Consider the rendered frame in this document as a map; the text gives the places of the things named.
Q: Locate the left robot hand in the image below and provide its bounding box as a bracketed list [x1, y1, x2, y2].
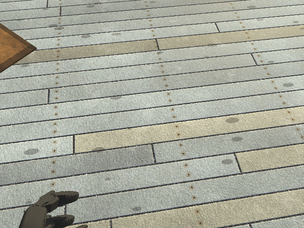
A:
[19, 190, 88, 228]

